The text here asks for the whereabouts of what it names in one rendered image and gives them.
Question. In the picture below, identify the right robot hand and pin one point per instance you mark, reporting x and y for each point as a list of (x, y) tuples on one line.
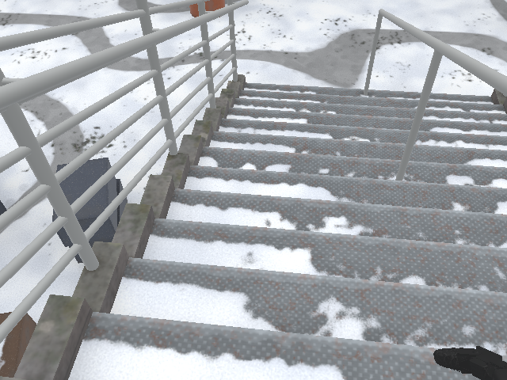
[(480, 362)]

